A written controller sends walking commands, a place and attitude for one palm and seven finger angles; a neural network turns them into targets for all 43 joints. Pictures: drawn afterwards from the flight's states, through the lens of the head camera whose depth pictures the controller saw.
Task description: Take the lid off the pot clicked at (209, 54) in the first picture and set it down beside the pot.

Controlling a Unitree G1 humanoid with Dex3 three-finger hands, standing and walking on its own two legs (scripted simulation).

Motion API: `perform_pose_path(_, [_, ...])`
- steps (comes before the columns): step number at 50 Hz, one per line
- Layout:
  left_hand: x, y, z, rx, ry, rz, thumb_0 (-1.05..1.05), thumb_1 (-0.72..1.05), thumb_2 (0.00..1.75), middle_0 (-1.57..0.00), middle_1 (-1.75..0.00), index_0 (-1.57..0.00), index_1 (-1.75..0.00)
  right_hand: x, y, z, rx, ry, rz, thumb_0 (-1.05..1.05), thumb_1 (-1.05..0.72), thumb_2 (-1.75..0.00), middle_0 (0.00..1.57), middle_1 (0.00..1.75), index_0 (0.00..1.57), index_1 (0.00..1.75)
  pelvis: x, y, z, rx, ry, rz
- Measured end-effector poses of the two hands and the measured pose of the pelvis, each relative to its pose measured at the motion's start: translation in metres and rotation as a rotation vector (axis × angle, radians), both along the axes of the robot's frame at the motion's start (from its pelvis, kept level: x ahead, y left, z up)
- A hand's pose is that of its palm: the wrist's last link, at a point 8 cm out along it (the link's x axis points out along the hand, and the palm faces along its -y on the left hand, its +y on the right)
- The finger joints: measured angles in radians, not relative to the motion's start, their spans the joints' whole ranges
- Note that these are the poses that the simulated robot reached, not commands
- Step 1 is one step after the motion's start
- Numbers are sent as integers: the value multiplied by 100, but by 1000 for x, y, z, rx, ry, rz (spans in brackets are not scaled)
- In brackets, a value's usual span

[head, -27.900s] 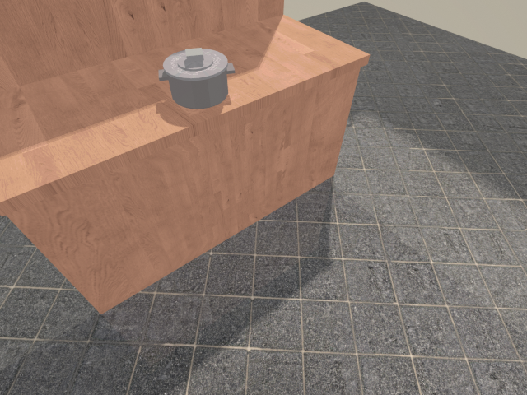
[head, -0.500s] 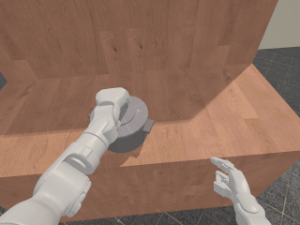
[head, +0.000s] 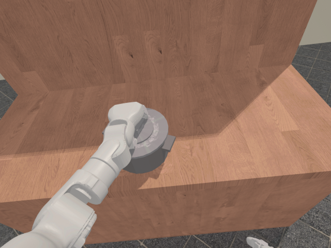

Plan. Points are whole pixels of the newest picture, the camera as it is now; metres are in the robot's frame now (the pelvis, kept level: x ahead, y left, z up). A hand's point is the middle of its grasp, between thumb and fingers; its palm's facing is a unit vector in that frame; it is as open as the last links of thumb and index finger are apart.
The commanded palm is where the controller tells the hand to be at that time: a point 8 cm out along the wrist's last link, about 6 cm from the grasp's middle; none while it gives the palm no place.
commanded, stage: lower the open fingers around the knob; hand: left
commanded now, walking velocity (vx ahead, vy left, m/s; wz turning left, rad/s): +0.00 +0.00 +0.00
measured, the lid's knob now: (134, 124) +0.44 +0.10 +0.06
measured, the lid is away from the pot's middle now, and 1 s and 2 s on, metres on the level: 0.00 0.00 0.02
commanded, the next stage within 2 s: close the fingers and squeeze the knob in 0.06 s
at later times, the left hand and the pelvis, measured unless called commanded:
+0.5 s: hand (132, 132) +0.40 +0.10 +0.07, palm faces -0.24 -0.08 -0.97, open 10.0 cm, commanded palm +0.38 +0.10 +0.12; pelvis +0.01 +0.00 +0.00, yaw +1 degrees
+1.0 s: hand (132, 129) +0.41 +0.10 +0.07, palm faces -0.23 -0.08 -0.97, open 8.6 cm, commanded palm +0.38 +0.10 +0.12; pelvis +0.00 +0.00 +0.00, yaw +0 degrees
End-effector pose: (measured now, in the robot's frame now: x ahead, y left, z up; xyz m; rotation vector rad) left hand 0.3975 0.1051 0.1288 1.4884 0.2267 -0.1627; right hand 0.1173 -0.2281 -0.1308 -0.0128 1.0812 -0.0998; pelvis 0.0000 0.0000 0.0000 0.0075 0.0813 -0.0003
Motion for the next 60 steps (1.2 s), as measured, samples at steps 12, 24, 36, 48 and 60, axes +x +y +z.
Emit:
perform_pose_path(12, [-4, 1, -2, -9, -17, -18, 0, -30, 143, -80, -7, -78, -6, 66, -8, 35, -48, -177, 55, 1, -91, -90, 19, 30, 20, 30, 0, -4, -1, -1, -1, 13])
perform_pose_path(24, [-3, 0, -1, -7, -11, -16, 0, -18, 127, -70, -30, -72, -31, 77, 10, 31, 4, -177, 85, 1, -91, -90, 19, 30, 20, 30, 5, -5, -1, -3, 2, 16])
perform_pose_path(36, [0, -1, 0, -2, 4, -21, 0, -18, 123, -64, -55, -67, -56, 48, 6, 17, -2, -97, 68, 1, -91, -90, 19, 30, 20, 30, 2, -5, -1, -1, 3, 13])
perform_pose_path(48, [3, 0, 0, -10, -12, -16, 0, -9, 128, -67, -58, -73, -59, 27, -11, 18, -50, -84, 21, 1, -91, -90, 19, 30, 20, 30, -3, -5, 0, 0, -3, 1])
perform_pose_path(60, [1, -1, -1, -1, -17, -11, 0, -2, 130, -67, -59, -72, -61, 31, -10, 20, -36, -101, 16, 1, -91, -90, 19, 30, 20, 30, -2, -3, 0, -2, 0, -1])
